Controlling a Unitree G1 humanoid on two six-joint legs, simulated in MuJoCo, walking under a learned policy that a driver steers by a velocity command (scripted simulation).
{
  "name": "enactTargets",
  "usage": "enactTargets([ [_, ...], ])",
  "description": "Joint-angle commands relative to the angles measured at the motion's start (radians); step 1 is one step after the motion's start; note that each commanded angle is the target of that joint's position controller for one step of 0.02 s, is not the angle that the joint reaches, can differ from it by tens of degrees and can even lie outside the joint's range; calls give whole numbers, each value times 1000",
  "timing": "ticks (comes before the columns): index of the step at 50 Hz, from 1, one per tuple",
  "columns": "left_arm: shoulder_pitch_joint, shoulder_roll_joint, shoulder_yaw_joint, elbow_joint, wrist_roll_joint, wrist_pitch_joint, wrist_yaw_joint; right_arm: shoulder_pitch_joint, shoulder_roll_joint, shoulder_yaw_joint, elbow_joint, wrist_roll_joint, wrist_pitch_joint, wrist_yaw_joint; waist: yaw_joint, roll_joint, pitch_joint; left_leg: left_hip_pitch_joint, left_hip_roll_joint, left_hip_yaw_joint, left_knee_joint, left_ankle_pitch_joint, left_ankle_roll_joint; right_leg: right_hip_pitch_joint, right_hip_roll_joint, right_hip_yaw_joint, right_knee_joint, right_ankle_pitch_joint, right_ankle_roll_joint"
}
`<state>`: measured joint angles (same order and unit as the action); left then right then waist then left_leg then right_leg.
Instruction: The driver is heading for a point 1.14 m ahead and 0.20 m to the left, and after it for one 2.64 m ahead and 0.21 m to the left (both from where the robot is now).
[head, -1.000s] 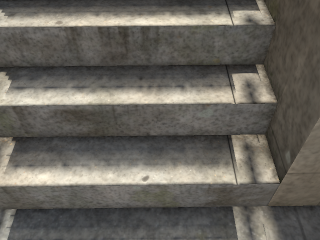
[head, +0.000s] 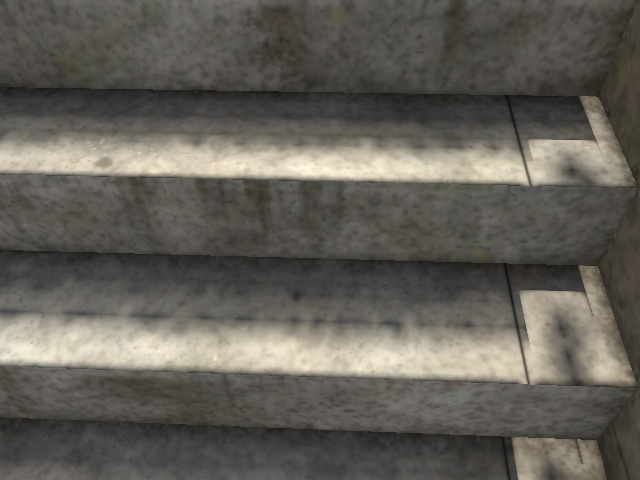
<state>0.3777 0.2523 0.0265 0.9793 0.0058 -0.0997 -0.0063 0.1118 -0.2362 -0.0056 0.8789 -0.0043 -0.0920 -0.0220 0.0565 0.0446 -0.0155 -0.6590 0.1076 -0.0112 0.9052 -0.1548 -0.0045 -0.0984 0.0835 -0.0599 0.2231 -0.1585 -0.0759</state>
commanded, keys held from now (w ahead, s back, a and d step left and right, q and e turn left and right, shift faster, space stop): w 1.00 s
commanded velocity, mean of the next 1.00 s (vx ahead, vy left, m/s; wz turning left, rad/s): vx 0.50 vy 0.00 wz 0.00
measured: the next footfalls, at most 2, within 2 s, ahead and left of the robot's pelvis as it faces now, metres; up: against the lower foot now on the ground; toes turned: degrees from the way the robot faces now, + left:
left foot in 0.18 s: +0.16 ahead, +0.12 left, +0.00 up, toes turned +3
right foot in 0.56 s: +0.37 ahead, -0.02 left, +0.20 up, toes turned -4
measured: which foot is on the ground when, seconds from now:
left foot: up 0.00-0.16, down 0.18-0.60, up 0.62-1.00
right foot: down 0.00-0.16, up 0.18-0.54, down 0.56-1.00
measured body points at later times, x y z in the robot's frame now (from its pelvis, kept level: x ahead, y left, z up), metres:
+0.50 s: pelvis +0.19 +0.05 +0.00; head +0.24 +0.08 +0.45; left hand +0.43 +0.18 -0.09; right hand +0.05 -0.15 -0.12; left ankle +0.12 +0.12 -0.75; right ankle +0.30 -0.05 -0.48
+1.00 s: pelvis +0.42 +0.07 +0.19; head +0.42 +0.08 +0.64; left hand +0.27 +0.21 +0.04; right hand +0.66 -0.07 +0.11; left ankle +0.56 +0.20 -0.19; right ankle +0.33 -0.01 -0.55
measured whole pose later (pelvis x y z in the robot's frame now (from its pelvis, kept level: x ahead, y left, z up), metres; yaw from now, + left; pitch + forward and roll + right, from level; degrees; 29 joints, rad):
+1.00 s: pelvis +0.42 +0.07 +0.19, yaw +0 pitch +5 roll +1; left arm 0.60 0.06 -0.07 1.21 0.16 -0.10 -0.09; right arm -0.05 -0.09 0.10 0.76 -0.01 0.02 0.07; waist 0.06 -0.05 -0.10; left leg -1.58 0.14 0.02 2.13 -0.11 0.26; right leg -0.16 0.00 -0.06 0.43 -0.36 -0.07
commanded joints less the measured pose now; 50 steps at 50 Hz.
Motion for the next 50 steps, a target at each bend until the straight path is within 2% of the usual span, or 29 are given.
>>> enactTargets([
  [1,-9,108,11,-45,19,14,4,78,-41,-2,-13,2,24,12,-58,-140,3,4,-21,51,177,-77,20,-18,-359,226,-42,296,-217],
  [4,2,115,3,-40,3,39,21,-3,-32,-1,-63,-4,0,37,-74,-125,4,-60,-33,72,141,-205,63,136,-367,188,41,581,-171],
  [6,-54,140,-2,-79,14,50,26,111,-70,-26,-34,-6,-18,39,-141,-118,-102,265,-107,115,-81,-135,92,81,-298,103,233,1041,-136],
  [8,-176,152,3,-110,-18,51,27,376,-80,-61,60,-11,-15,37,-279,-135,-132,573,-138,134,-532,228,104,-20,-199,62,563,909,-74],
  [9,-303,90,-16,-154,0,27,17,559,-115,-72,141,-22,-2,28,-352,-11,-44,781,-45,1,-643,408,139,-367,-95,54,954,368,-23],
  [10,-228,-90,-55,-173,6,-21,0,511,-123,-41,161,-40,3,28,-196,252,12,835,168,-297,-442,1248,135,-694,38,162,1422,-346,-2],
  [11,40,-125,-56,-79,-41,-43,-27,526,-140,-49,147,-70,11,27,-109,180,-141,855,305,-453,-469,1116,276,-794,76,360,1659,-334,-27],
  [12,52,-55,-41,-83,-55,-39,-36,467,-108,-48,141,-57,33,31,-79,84,-73,818,312,-427,-532,648,342,-956,45,269,1851,-366,-22],
  [13,-66,-40,-44,-142,-61,-28,-37,377,-43,-26,119,-31,46,37,-70,41,10,724,291,-382,-602,200,311,-1107,-17,214,1944,-354,-12],
  [15,-193,-103,-76,-220,-43,18,-33,256,37,18,117,-32,59,44,-7,-34,125,437,195,-285,-662,-162,219,-1175,-80,215,2006,-270,9],
  [17,-224,-175,-107,-276,-41,39,-31,334,45,35,173,-29,62,34,1,-18,164,315,145,-197,-691,-106,173,-1221,-64,191,2166,-200,2],
  [18,-373,-162,-85,-363,31,83,17,298,-42,14,145,-43,5,50,3,-87,194,157,80,-86,-741,-121,122,-1112,-9,57,2009,-201,3],
  [21,-446,-164,-99,-449,41,125,65,375,-31,27,209,9,-39,44,-3,-24,154,199,4,-37,-759,46,83,-1073,-69,-41,1777,-146,-2],
  [25,-520,-177,-125,-487,25,132,70,534,-36,14,266,40,4,-40,-98,58,3,603,54,-37,-892,531,179,-953,-117,-157,1369,-329,-11],
  [27,-358,-122,-108,-401,-42,117,71,555,-46,20,237,45,-4,-40,-9,149,-206,643,77,38,-635,1765,233,-492,60,-264,1085,-525,-52],
  [28,-186,-103,-90,-349,-43,106,67,526,-117,-9,239,34,-12,-28,71,229,-316,770,157,2,-407,1862,242,-406,44,-142,970,-512,-96],
  [29,42,-32,-55,-257,5,91,65,470,-153,-36,208,65,-34,-5,161,156,-480,665,160,28,-182,1804,250,-169,-43,92,916,-479,-162],
  [30,114,99,-10,-211,43,114,78,449,-160,-48,149,63,-41,36,174,-127,-520,461,29,32,111,1382,202,-78,-231,583,555,-879,-260],
  [31,30,146,22,-157,28,163,94,312,-126,-67,122,-4,-47,73,162,-403,-401,185,-214,16,534,312,174,-125,-304,1070,67,-1092,-362],
  [32,-76,113,30,-151,14,156,87,185,-61,-64,42,-73,-42,87,102,-228,-212,-39,-206,-130,1014,129,142,-233,-322,1130,-2,-979,-341],
  [34,-110,-63,-7,-15,40,107,71,72,143,-4,-105,-59,-21,56,-46,33,92,-317,-169,-130,1192,43,154,-449,-331,782,172,-769,-232],
  [36,-74,-198,-40,83,62,63,63,161,224,31,-118,-31,22,13,-117,48,165,-375,-180,-170,1219,-76,150,-494,-247,463,244,-481,-118],
  [37,-104,-196,-60,65,122,28,-36,57,94,22,-125,13,61,66,-34,0,135,-558,-194,-352,1228,83,305,-389,-206,394,226,-262,-169],
  [38,-32,-183,-56,92,115,8,-62,110,44,8,-132,-27,74,83,-85,-18,97,-622,-166,-271,1171,138,327,-296,-215,357,195,-162,-181],
  [39,-45,-175,-59,96,113,-3,-68,128,62,16,-124,-50,76,95,-120,-33,57,-635,-145,-223,1147,133,337,-296,-192,284,169,-110,-181],
  [41,12,-101,-47,108,111,-9,-59,98,60,36,-107,-36,74,124,-119,-147,-22,-661,-91,-68,1354,88,309,-302,-200,229,117,-83,-204],
  [45,278,-146,-92,236,171,14,-73,-151,120,97,-142,-22,71,90,-48,-69,68,-1202,-30,-113,1601,-8,346,-15,-290,345,114,-211,-178],
  [48,252,-116,-86,202,182,-18,-88,-395,29,79,-241,17,87,74,-8,-127,40,-849,71,33,1177,77,294,-323,-243,195,-64,-201,-149],
  [50,297,-108,-97,201,129,-6,-99,-548,69,100,-297,6,119,95,34,-158,16,-506,47,90,1031,-8,246,-553,-301,182,-198,-121,-188],
])
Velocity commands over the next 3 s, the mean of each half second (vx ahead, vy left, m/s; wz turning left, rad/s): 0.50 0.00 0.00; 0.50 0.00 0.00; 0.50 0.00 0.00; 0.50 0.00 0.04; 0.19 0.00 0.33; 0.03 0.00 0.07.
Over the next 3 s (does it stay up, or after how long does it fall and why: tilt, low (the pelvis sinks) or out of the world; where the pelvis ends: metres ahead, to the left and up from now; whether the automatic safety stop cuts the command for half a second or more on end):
stays up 1.13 0.10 0.77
